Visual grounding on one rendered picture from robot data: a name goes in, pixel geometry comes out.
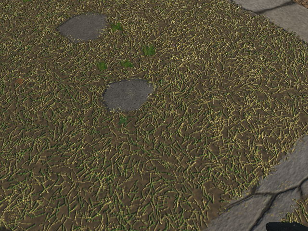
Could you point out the robot right hand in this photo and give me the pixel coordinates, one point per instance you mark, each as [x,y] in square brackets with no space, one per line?
[285,226]

